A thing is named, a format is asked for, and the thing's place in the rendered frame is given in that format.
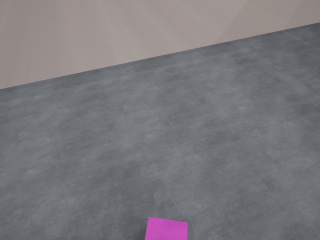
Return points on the carton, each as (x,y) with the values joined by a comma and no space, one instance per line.
(164,229)

